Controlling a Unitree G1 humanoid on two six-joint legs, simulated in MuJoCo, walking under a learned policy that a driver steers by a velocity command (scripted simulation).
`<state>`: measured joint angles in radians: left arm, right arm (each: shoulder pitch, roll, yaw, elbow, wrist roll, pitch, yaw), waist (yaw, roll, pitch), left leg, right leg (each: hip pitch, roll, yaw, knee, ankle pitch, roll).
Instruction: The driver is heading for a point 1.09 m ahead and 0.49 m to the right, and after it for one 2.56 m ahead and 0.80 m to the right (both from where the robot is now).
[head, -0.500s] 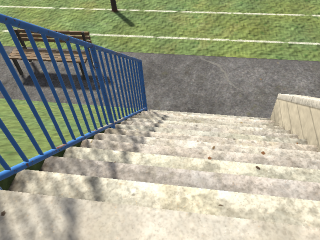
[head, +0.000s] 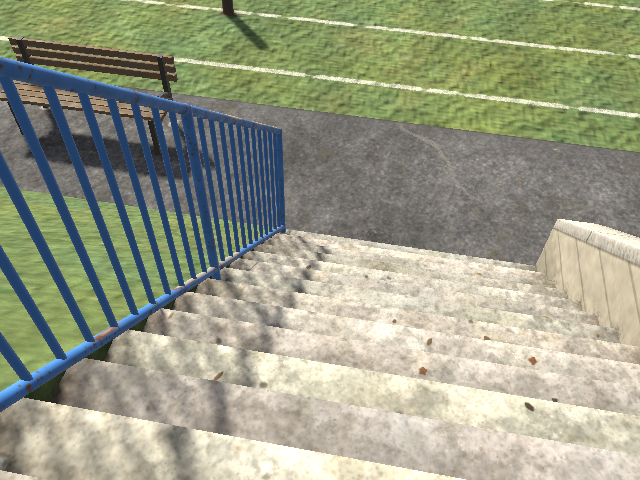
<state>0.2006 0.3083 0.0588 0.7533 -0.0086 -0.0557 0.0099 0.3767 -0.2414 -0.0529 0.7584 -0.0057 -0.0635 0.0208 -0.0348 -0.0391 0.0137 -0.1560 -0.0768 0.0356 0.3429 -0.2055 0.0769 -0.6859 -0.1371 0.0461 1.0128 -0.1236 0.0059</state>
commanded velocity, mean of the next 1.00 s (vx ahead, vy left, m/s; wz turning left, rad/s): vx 0.50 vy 0.00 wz -0.44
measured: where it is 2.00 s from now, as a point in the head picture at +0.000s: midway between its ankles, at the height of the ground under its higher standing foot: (447, 421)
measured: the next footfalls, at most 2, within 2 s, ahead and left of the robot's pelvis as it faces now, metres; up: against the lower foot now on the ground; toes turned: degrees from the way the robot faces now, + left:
right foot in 0.22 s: +0.25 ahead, -0.12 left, +0.00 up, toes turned -4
left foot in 0.86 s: +0.54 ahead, +0.05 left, -0.21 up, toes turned -32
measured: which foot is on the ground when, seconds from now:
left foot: down 0.00-0.24, up 0.26-0.84, down 0.86-1.00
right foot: up 0.00-0.20, down 0.22-0.86, up 0.88-1.00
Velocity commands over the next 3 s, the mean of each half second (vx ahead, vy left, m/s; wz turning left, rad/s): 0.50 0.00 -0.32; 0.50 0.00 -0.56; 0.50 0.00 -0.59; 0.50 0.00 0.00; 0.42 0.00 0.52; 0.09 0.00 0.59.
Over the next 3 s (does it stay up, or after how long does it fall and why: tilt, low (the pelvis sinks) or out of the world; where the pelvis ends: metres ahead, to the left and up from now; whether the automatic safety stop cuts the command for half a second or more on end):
stays up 0.99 -0.63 -0.84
